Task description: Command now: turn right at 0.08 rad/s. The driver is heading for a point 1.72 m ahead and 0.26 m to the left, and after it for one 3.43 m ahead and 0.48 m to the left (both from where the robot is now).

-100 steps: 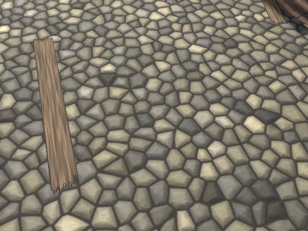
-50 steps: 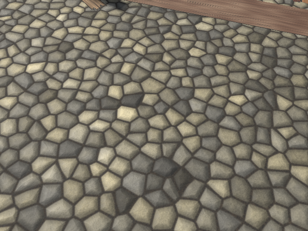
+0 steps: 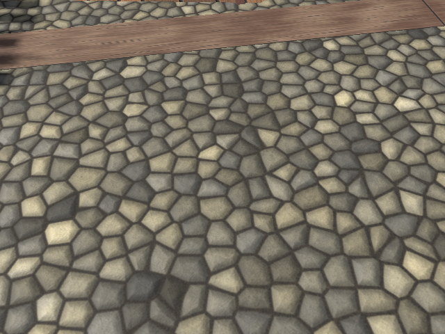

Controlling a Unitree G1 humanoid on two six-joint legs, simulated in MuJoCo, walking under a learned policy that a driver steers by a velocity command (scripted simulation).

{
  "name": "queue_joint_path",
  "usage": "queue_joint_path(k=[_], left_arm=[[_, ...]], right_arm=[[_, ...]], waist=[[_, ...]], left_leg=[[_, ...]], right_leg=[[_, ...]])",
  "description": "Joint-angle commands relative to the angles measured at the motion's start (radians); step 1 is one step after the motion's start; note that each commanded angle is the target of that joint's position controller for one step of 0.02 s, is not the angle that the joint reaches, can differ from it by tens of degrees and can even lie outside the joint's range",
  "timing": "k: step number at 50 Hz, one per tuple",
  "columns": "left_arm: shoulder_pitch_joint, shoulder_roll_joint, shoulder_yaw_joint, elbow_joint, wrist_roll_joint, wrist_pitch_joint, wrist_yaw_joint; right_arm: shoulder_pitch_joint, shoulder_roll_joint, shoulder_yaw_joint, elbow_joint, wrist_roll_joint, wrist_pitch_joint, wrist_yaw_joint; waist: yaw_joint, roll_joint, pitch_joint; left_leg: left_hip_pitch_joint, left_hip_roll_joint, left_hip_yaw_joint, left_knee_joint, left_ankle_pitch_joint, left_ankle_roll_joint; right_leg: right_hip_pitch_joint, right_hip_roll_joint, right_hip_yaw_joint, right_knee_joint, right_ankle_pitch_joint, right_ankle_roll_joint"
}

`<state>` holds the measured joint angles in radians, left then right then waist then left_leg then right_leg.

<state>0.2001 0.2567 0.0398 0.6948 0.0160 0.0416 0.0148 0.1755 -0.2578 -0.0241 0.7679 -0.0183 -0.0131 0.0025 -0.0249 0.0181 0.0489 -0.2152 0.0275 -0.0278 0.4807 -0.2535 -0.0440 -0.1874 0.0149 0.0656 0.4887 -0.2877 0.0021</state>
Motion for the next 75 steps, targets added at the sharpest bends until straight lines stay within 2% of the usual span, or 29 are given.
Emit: queue_joint_path(k=[1, 8, 10, 13, 16, 19, 21, 22, 23, 25, 28, 32, 39, 42, 44, 45, 46, 47, 48, 49, 51, 55, 59, 62, 63, 66, 67, 70, 75], left_arm=[[-0.039, 0.131, 0.030, -0.063, 0.006, -0.034, -0.003], [-0.011, 0.107, 0.017, -0.031, 0.000, -0.048, 0.003], [0.013, 0.121, 0.022, -0.017, -0.005, -0.043, 0.007], [0.085, 0.193, 0.043, -0.001, -0.019, -0.041, 0.009], [0.104, 0.176, 0.042, 0.012, -0.028, -0.070, 0.011], [0.007, 0.177, 0.042, -0.007, -0.046, -0.068, 0.004], [-0.013, 0.123, 0.028, -0.015, -0.030, -0.068, 0.001], [-0.034, 0.044, 0.004, -0.042, -0.015, -0.077, -0.001], [-0.032, 0.082, 0.017, -0.085, -0.036, -0.095, 0.007], [0.010, 0.149, 0.037, -0.050, -0.061, -0.119, -0.003], [-0.012, 0.128, 0.042, -0.029, -0.033, -0.129, -0.018], [-0.073, 0.077, 0.027, -0.055, -0.026, -0.124, -0.034], [-0.284, 0.044, 0.005, -0.130, -0.033, -0.149, -0.067], [-0.198, 0.101, 0.026, -0.109, -0.024, -0.157, -0.072], [0.039, 0.161, 0.054, -0.031, -0.014, -0.157, -0.055], [0.168, 0.219, 0.060, -0.001, 0.014, -0.150, -0.039], [0.152, 0.243, 0.051, 0.001, 0.025, -0.140, -0.041], [0.159, 0.164, 0.044, -0.003, 0.005, -0.128, -0.045], [0.047, 0.138, 0.032, -0.011, -0.016, -0.122, -0.044], [-0.035, 0.098, 0.020, -0.008, -0.023, -0.119, -0.041], [-0.112, 0.080, 0.012, 0.004, -0.002, -0.120, -0.043], [-0.158, 0.098, 0.018, 0.049, 0.017, -0.123, -0.043], [-0.164, 0.117, 0.018, 0.082, -0.001, -0.092, -0.026], [-0.123, 0.129, 0.019, 0.109, -0.020, -0.077, -0.017], [-0.119, 0.122, 0.019, 0.104, -0.030, -0.074, -0.013], [-0.167, 0.092, 0.021, 0.073, -0.038, -0.107, -0.009], [-0.137, 0.124, 0.036, 0.088, -0.036, -0.114, -0.013], [-0.148, 0.082, 0.028, 0.103, -0.038, -0.136, -0.033], [-0.218, 0.051, 0.008, 0.102, -0.038, -0.139, -0.055]], right_arm=[[-0.030, -0.127, -0.030, -0.053, 0.000, -0.009, -0.009], [0.004, -0.121, -0.030, 0.000, 0.007, -0.002, -0.023], [0.014, -0.112, -0.028, 0.017, 0.012, 0.000, -0.028], [-0.054, -0.112, -0.030, -0.016, 0.035, -0.022, -0.027], [-0.072, -0.125, -0.037, -0.039, 0.055, -0.065, -0.004], [0.036, -0.113, -0.035, 0.017, 0.049, -0.089, 0.021], [0.226, -0.136, -0.052, 0.098, 0.036, -0.086, 0.021], [0.334, -0.218, -0.070, 0.105, 0.034, -0.087, 0.013], [0.365, -0.294, -0.083, 0.101, 0.025, -0.094, 0.025], [0.218, -0.181, -0.050, 0.058, 0.026, -0.101, 0.019], [0.188, -0.142, -0.031, 0.047, 0.015, -0.091, 0.015], [0.245, -0.148, -0.027, 0.064, 0.021, -0.077, 0.006], [0.307, -0.173, -0.029, 0.098, 0.024, -0.053, -0.020], [0.273, -0.191, -0.038, 0.093, 0.025, -0.044, -0.026], [0.223, -0.193, -0.039, 0.073, 0.022, -0.034, -0.026], [0.236, -0.156, -0.025, 0.042, 0.000, -0.038, -0.027], [0.465, -0.016, 0.015, 0.070, -0.003, -0.041, -0.011], [0.454, -0.140, -0.015, 0.117, 0.028, -0.042, -0.004], [0.320, -0.181, -0.030, 0.072, 0.051, -0.036, -0.005], [0.242, -0.164, -0.028, 0.051, 0.041, -0.029, -0.017], [0.238, -0.132, -0.031, 0.050, 0.024, 0.004, -0.032], [0.249, -0.069, -0.013, 0.048, 0.007, 0.034, -0.050], [0.191, -0.097, -0.024, 0.043, 0.003, 0.044, -0.047], [0.183, -0.124, -0.034, 0.025, -0.004, 0.031, -0.048], [0.176, -0.172, -0.045, 0.022, 0.001, 0.024, -0.052], [0.212, -0.227, -0.064, 0.045, 0.011, -0.020, -0.046], [0.205, -0.193, -0.057, 0.039, 0.008, -0.037, -0.044], [0.192, -0.157, -0.052, 0.034, 0.035, -0.059, -0.038], [0.227, -0.199, -0.071, 0.052, 0.037, -0.047, -0.031]], waist=[[0.008, -0.107, -0.057], [0.008, -0.067, -0.034], [0.020, -0.085, -0.049], [0.075, -0.188, 0.068], [0.074, -0.211, 0.095], [-0.002, -0.144, 0.018], [-0.078, -0.085, -0.055], [-0.112, 0.138, -0.082], [-0.103, 0.288, -0.081], [-0.038, 0.120, 0.057], [-0.022, 0.075, 0.050], [-0.033, 0.057, 0.021], [-0.069, 0.062, 0.082], [0.011, 0.109, -0.008], [0.141, 0.090, -0.158], [0.166, -0.025, -0.309], [0.039, -0.285, -0.494], [0.099, -0.160, -0.550], [0.081, -0.130, -0.353], [0.052, -0.054, -0.234], [-0.011, -0.068, -0.135], [-0.038, -0.131, -0.140], [-0.029, -0.112, -0.127], [-0.032, -0.125, -0.051], [-0.023, -0.042, 0.004], [-0.044, 0.295, 0.076], [-0.028, 0.242, 0.056], [-0.025, 0.119, -0.002], [-0.044, 0.142, -0.032]], left_leg=[[0.018, 0.017, -0.001, -0.025, 0.105, -0.003], [0.030, 0.025, -0.005, -0.036, 0.132, -0.012], [0.005, -0.016, 0.047, 0.016, -0.020, -0.012], [-0.220, -0.042, 0.076, 0.212, -0.201, 0.019], [-0.365, 0.031, -0.005, 0.311, -0.305, 0.091], [-0.074, -0.004, 0.063, 0.058, -0.064, 0.117], [0.251, -0.027, 0.052, 0.001, 0.059, 0.096], [0.363, 0.179, -0.268, -0.156, -0.104, 0.169], [0.378, 0.358, -0.669, -0.304, -0.268, 0.312], [0.294, 0.324, -0.545, -0.319, -0.368, 0.294], [0.267, 0.215, -0.296, -0.332, -0.021, 0.224], [0.266, 0.170, -0.134, -0.332, 0.364, 0.228], [0.195, 0.151, -0.026, -0.327, 0.521, 0.202], [0.275, 0.172, -0.033, -0.186, 0.784, 0.165], [0.244, 0.113, 0.002, 0.104, 0.891, 0.115], [0.028, 0.058, 0.004, 0.379, 0.558, 0.081], [-0.263, -0.109, -0.042, 0.768, -0.425, 0.021], [-0.275, -0.096, -0.176, 0.859, -0.433, 0.016], [-0.339, -0.037, -0.127, 0.846, -0.379, 0.015], [-0.339, 0.007, -0.083, 0.775, -0.307, 0.006], [-0.197, 0.055, -0.069, 0.648, -0.217, -0.013], [-0.020, 0.054, -0.022, 0.351, -0.177, -0.027], [0.096, 0.032, 0.011, 0.157, 0.058, 0.006], [0.074, 0.014, 0.036, 0.094, -0.127, 0.064], [-0.007, 0.059, -0.039, -0.016, -0.301, 0.110], [-0.012, 0.296, -0.483, -0.374, -0.539, 0.262], [0.050, 0.304, -0.496, -0.359, -0.449, 0.272], [0.197, 0.253, -0.352, -0.319, -0.212, 0.226], [0.096, 0.187, -0.182, -0.307, -0.053, 0.220]], right_leg=[[-0.006, -0.098, 0.110, -0.107, 0.148, -0.053], [-0.022, -0.081, 0.100, -0.094, 0.185, -0.049], [-0.010, -0.077, 0.118, -0.128, -0.065, -0.072], [-0.033, -0.220, 0.363, -0.281, -0.496, -0.195], [0.046, -0.308, 0.457, -0.306, -0.384, -0.249], [-0.042, -0.216, 0.264, -0.247, -0.172, -0.188], [-0.211, -0.120, 0.130, -0.074, -0.084, -0.125], [-0.358, -0.001, -0.007, 0.259, -0.115, -0.041], [-0.521, 0.064, 0.003, 0.505, -0.304, -0.011], [-0.636, -0.052, 0.058, 0.647, -0.154, -0.043], [-0.600, -0.117, 0.008, 0.580, 0.053, -0.045], [-0.592, -0.108, -0.060, 0.457, 0.168, 0.003], [-0.398, -0.029, -0.118, 0.049, 0.394, 0.001], [-0.267, 0.013, -0.096, 0.012, 0.366, -0.056], [0.028, 0.023, -0.106, -0.057, 0.487, -0.111], [0.354, -0.159, 0.064, 0.046, 0.834, -0.170], [0.652, -0.465, 0.439, 0.080, 1.099, -0.389], [0.571, -0.426, 0.488, -0.003, 0.899, -0.391], [0.409, -0.371, 0.342, -0.060, 0.757, -0.341], [0.246, -0.314, 0.260, -0.113, 0.660, -0.297], [-0.029, -0.252, 0.153, -0.203, 0.547, -0.260], [-0.190, -0.206, 0.048, -0.242, 0.466, -0.259], [-0.257, -0.187, 0.063, -0.270, -0.071, -0.199], [-0.305, -0.149, 0.096, -0.247, -0.430, -0.123], [-0.313, -0.111, 0.057, -0.190, -0.454, -0.096], [-0.417, 0.033, -0.098, 0.321, -0.169, -0.034], [-0.491, -0.001, -0.048, 0.427, -0.190, -0.046], [-0.546, -0.052, -0.046, 0.350, -0.082, -0.059], [-0.268, -0.010, -0.126, 0.090, 0.035, -0.015]])
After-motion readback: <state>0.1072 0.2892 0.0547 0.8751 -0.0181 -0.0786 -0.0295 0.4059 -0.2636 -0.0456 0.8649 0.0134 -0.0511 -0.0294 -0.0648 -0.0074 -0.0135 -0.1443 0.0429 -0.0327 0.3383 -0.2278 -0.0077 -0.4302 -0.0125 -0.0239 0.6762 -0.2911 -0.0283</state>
